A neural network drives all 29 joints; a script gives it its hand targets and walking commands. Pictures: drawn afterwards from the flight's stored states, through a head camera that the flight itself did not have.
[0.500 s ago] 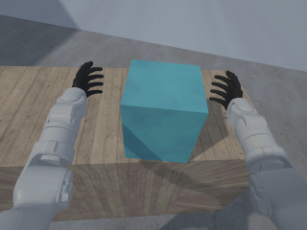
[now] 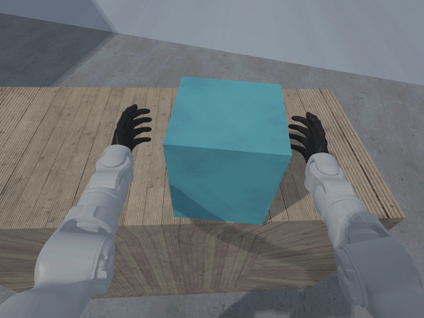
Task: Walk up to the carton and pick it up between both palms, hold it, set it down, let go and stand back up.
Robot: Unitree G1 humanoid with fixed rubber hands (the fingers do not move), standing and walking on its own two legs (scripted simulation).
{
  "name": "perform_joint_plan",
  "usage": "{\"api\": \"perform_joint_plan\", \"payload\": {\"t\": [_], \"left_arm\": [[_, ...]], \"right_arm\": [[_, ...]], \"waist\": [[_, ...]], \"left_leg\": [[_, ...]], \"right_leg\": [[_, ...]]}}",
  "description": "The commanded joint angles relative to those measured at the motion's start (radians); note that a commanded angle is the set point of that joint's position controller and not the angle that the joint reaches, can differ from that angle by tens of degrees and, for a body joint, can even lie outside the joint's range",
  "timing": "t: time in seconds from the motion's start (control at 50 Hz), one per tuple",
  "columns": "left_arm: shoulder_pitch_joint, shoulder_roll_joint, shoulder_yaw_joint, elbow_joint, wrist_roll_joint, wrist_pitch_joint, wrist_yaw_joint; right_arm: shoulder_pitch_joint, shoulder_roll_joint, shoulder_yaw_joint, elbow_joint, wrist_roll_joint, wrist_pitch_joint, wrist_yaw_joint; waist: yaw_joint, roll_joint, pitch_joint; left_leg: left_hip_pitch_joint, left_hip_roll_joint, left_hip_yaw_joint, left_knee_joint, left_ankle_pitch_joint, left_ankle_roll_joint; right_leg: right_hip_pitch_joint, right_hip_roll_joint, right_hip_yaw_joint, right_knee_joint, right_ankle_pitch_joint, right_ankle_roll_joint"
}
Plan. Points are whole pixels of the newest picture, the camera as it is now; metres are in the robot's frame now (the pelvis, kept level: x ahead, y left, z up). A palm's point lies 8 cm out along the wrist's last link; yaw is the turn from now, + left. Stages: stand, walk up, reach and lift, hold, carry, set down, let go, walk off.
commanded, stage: reach and lift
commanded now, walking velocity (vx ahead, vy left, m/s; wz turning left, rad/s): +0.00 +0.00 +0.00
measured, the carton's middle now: (224, 154) +0.45 +0.02 +0.04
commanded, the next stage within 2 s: none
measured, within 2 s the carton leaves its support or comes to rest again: neither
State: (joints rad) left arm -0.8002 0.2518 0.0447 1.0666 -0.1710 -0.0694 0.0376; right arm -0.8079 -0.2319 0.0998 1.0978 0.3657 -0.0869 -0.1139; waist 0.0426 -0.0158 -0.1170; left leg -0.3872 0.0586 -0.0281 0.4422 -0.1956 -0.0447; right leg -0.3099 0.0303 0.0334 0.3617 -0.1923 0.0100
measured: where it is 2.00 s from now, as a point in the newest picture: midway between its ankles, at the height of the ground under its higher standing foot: outside the picture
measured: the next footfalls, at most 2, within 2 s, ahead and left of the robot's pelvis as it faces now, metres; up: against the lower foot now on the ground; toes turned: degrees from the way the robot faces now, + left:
none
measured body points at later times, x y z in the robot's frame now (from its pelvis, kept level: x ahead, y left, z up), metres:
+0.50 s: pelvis -0.01 +0.01 +0.00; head +0.02 +0.02 +0.45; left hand +0.43 +0.18 +0.10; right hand +0.44 -0.13 +0.10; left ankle +0.01 +0.14 -0.74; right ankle -0.01 -0.13 -0.74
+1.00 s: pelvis -0.01 +0.01 +0.00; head +0.01 +0.03 +0.45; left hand +0.43 +0.18 +0.12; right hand +0.43 -0.13 +0.11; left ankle +0.01 +0.14 -0.74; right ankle -0.01 -0.13 -0.74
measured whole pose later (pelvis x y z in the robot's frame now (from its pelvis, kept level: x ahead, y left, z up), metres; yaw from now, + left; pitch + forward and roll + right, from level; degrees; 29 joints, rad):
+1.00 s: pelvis -0.01 +0.01 +0.00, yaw -1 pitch +8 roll -1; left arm -0.90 0.10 0.16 1.09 0.01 -0.02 0.15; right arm -0.90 -0.12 -0.05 1.16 0.23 -0.04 -0.17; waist 0.05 -0.04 -0.12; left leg -0.38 0.06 0.00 0.42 -0.18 -0.03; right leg -0.31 0.02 0.06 0.35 -0.17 0.02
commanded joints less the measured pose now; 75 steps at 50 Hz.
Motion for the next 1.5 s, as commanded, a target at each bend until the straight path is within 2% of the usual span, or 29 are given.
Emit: {"api": "perform_joint_plan", "payload": {"t": [0.0, 0.14, 0.28, 0.36, 0.4, 0.42, 0.46, 0.56, 0.58, 0.62, 0.66, 0.7, 0.74, 0.8, 0.82, 0.84, 0.86, 0.94, 0.98, 1.0, 1.06, 1.16, 1.24, 1.3, 1.34, 1.36, 1.4, 1.44, 1.48], "left_arm": [[-0.415, 0.094, 0.007, -0.127, -0.009, -0.031, -0.004], [-0.391, 0.066, 0.038, -0.051, 0.023, -0.032, 0.001], [-0.445, -0.028, 0.042, -0.035, 0.046, -0.065, 0.038], [-0.474, -0.075, 0.083, -0.074, 0.105, -0.065, 0.069], [-0.472, -0.103, 0.111, -0.109, 0.15, -0.047, 0.08], [-0.472, -0.089, 0.097, -0.136, 0.159, -0.037, 0.088], [-0.437, -0.113, 0.106, -0.152, 0.186, 0.005, 0.093], [-0.442, -0.135, 0.108, -0.225, 0.181, 0.058, 0.092], [-0.45, -0.134, 0.103, -0.216, 0.18, 0.062, 0.091], [-0.455, -0.117, 0.115, -0.21, 0.175, 0.061, 0.09], [-0.464, -0.128, 0.109, -0.229, 0.174, 0.056, 0.097], [-0.464, -0.13, 0.106, -0.207, 0.187, 0.062, 0.098], [-0.465, -0.14, 0.105, -0.184, 0.194, 0.069, 0.097], [-0.452, -0.162, 0.096, -0.126, 0.196, 0.072, 0.085], [-0.449, -0.156, 0.109, -0.109, 0.196, 0.063, 0.087], [-0.462, -0.163, 0.114, -0.107, 0.199, 0.05, 0.091], [-0.475, -0.158, 0.109, -0.102, 0.2, 0.04, 0.095], [-0.501, -0.165, 0.084, -0.089, 0.173, 0.009, 0.115], [-0.487, -0.185, 0.083, -0.064, 0.185, 0.024, 0.111], [-0.475, -0.19, 0.077, -0.065, 0.176, 0.027, 0.104], [-0.488, -0.19, 0.086, -0.114, 0.184, 0.013, 0.106], [-0.472, -0.212, 0.126, -0.098, 0.205, -0.005, 0.073], [-0.486, -0.221, 0.155, -0.116, 0.253, -0.028, 0.078], [-0.483, -0.307, 0.203, -0.121, 0.321, -0.019, 0.035], [-0.479, -0.36, 0.252, -0.157, 0.407, -0.01, 0.006], [-0.475, -0.467, 0.249, -0.168, 0.449, -0.005, -0.022], [-0.468, -0.752, 0.187, -0.169, 0.502, 0.016, -0.101], [-0.405, -0.829, 0.163, -0.182, 0.527, 0.043, -0.139], [-0.364, -0.825, 0.176, -0.211, 0.548, 0.083, -0.153]], "right_arm": [[-0.416, -0.13, -0.006, -0.108, 0.013, -0.026, -0.007], [-0.413, -0.083, 0.021, -0.09, 0.024, -0.008, -0.006], [-0.457, -0.014, -0.048, -0.103, -0.061, -0.002, -0.005], [-0.464, 0.016, -0.12, -0.091, -0.134, -0.006, -0.024], [-0.459, 0.041, -0.14, -0.083, -0.157, -0.004, -0.032], [-0.46, 0.01, -0.138, -0.081, -0.161, -0.004, -0.034], [-0.445, -0.003, -0.133, -0.057, -0.145, 0.005, -0.042], [-0.469, 0.005, -0.121, -0.11, -0.112, 0.012, -0.049], [-0.475, 0.001, -0.12, -0.127, -0.112, 0.016, -0.05], [-0.494, 0.005, -0.122, -0.163, -0.123, 0.022, -0.052], [-0.486, 0.02, -0.136, -0.169, -0.129, 0.023, -0.055], [-0.488, 0.021, -0.136, -0.153, -0.136, 0.03, -0.056], [-0.476, 0.028, -0.144, -0.101, -0.142, 0.042, -0.055], [-0.462, 0.055, -0.13, -0.026, -0.125, 0.051, -0.053], [-0.456, 0.058, -0.127, -0.013, -0.123, 0.05, -0.054], [-0.475, 0.056, -0.135, -0.028, -0.133, 0.04, -0.055], [-0.483, 0.056, -0.144, -0.02, -0.131, 0.036, -0.051], [-0.517, 0.057, -0.157, -0.076, -0.155, 0.025, -0.041], [-0.504, 0.057, -0.159, -0.027, -0.156, 0.039, -0.041], [-0.493, 0.066, -0.154, -0.03, -0.154, 0.038, -0.039], [-0.511, 0.055, -0.163, -0.077, -0.155, 0.016, -0.046], [-0.493, 0.129, -0.144, -0.061, -0.174, 0.027, -0.038], [-0.509, 0.168, -0.176, -0.108, -0.218, 0.008, -0.036], [-0.487, 0.255, -0.242, -0.117, -0.313, 0.01, -0.007], [-0.476, 0.331, -0.293, -0.134, -0.39, -0.004, 0.025], [-0.494, 0.437, -0.3, -0.164, -0.44, -0.019, 0.051], [-0.515, 0.71, -0.277, -0.198, -0.535, -0.039, 0.124], [-0.49, 0.761, -0.279, -0.232, -0.586, -0.044, 0.165], [-0.456, 0.753, -0.271, -0.243, -0.593, -0.034, 0.183]], "waist": [[-0.025, 0.04, -0.482], [0.012, 0.012, -0.419], [0.005, 0.014, -0.397], [-0.007, 0.03, -0.449], [0.0, 0.033, -0.465], [-0.012, 0.044, -0.483], [-0.012, 0.06, -0.464], [-0.001, 0.052, -0.457], [-0.011, 0.031, -0.454], [-0.005, 0.014, -0.447], [-0.01, 0.023, -0.448], [-0.005, 0.04, -0.437], [-0.016, 0.049, -0.393], [-0.022, 0.035, -0.318], [-0.007, 0.018, -0.302], [0.0, 0.033, -0.325], [0.001, 0.053, -0.332], [-0.003, 0.045, -0.406], [-0.005, 0.06, -0.362], [-0.012, 0.03, -0.365], [-0.01, 0.061, -0.441], [-0.008, -0.03, -0.379], [0.001, -0.01, -0.399], [-0.007, -0.006, -0.371], [0.003, 0.021, -0.383], [0.009, 0.043, -0.385], [-0.01, 0.059, -0.372], [-0.023, 0.069, -0.387], [-0.02, 0.064, -0.331]], "left_leg": [[0.3, -0.061, 0.08, 0.049, 0.424, -0.03], [0.264, -0.061, 0.081, 0.021, 0.375, -0.012], [0.266, -0.051, 0.076, 0.012, 0.301, -0.009], [0.296, -0.048, 0.079, 0.028, 0.329, -0.019], [0.326, -0.049, 0.082, 0.034, 0.373, -0.021], [0.358, -0.049, 0.094, 0.04, 0.409, -0.046], [0.387, -0.055, 0.094, 0.06, 0.475, -0.063], [0.387, -0.056, 0.094, 0.051, 0.495, -0.057], [0.387, -0.055, 0.089, 0.054, 0.483, -0.056], [0.342, -0.063, 0.095, 0.041, 0.414, -0.041], [0.331, -0.064, 0.099, 0.032, 0.396, -0.04], [0.341, -0.062, 0.106, 0.025, 0.366, -0.036], [0.357, -0.058, 0.104, 0.024, 0.363, -0.043], [0.335, -0.054, 0.094, 0.003, 0.31, -0.03], [0.328, -0.053, 0.093, -0.001, 0.307, -0.022], [0.317, -0.056, 0.092, -0.003, 0.287, -0.021], [0.316, -0.058, 0.096, -0.006, 0.284, -0.023], [0.325, -0.053, 0.103, 0.009, 0.303, -0.025], [0.321, -0.053, 0.1, 0.002, 0.298, -0.033], [0.341, -0.052, 0.093, 0.009, 0.324, -0.032], [0.35, -0.054, 0.093, 0.036, 0.391, -0.044], [0.307, -0.058, 0.092, 0.002, 0.345, -0.012], [0.285, -0.066, 0.108, -0.005, 0.325, -0.004], [0.325, -0.062, 0.115, -0.017, 0.352, -0.006], [0.36, -0.062, 0.129, -0.036, 0.363, -0.01], [0.373, -0.064, 0.131, -0.034, 0.406, -0.014], [0.411, -0.07, 0.137, -0.05, 0.42, -0.027], [0.441, -0.066, 0.142, -0.058, 0.463, -0.04], [0.433, -0.067, 0.146, -0.078, 0.449, -0.045]], "right_leg": [[0.048, 0.017, -0.044, -0.012, 0.326, 0.027], [0.037, 0.01, -0.035, -0.022, 0.238, 0.029], [-0.049, 0.006, -0.037, -0.044, 0.106, 0.008], [-0.053, 0.011, -0.044, -0.038, 0.127, 0.006], [-0.034, 0.018, -0.051, -0.037, 0.159, 0.009], [-0.023, 0.031, -0.056, -0.032, 0.205, 0.005], [0.005, 0.042, -0.061, -0.032, 0.262, 0.002], [0.036, 0.054, -0.064, -0.043, 0.294, 0.015], [0.03, 0.051, -0.064, -0.041, 0.296, 0.017], [0.058, 0.045, -0.058, -0.042, 0.268, 0.025], [0.06, 0.04, -0.058, -0.036, 0.263, 0.026], [0.042, 0.037, -0.055, -0.049, 0.223, 0.023], [0.026, 0.037, -0.057, -0.055, 0.197, 0.021], [0.017, 0.031, -0.047, -0.071, 0.162, 0.018], [0.01, 0.03, -0.049, -0.07, 0.153, 0.02], [0.01, 0.026, -0.046, -0.073, 0.132, 0.015], [-0.004, 0.021, -0.052, -0.07, 0.119, 0.011], [-0.019, 0.027, -0.054, -0.066, 0.114, 0.007], [-0.022, 0.027, -0.053, -0.076, 0.101, 0.003], [-0.029, 0.032, -0.058, -0.073, 0.129, 0.005], [-0.012, 0.034, -0.052, -0.056, 0.191, 0.007], [0.054, 0.022, -0.053, -0.058, 0.219, 0.027], [0.085, 0.014, -0.046, -0.05, 0.219, 0.03], [0.092, 0.018, -0.056, -0.071, 0.227, 0.03], [0.125, 0.018, -0.066, -0.083, 0.236, 0.027], [0.147, 0.019, -0.07, -0.084, 0.272, 0.025], [0.211, 0.018, -0.082, -0.102, 0.326, 0.022], [0.262, 0.022, -0.096, -0.095, 0.377, 0.02], [0.307, 0.023, -0.099, -0.105, 0.367, 0.018]]}}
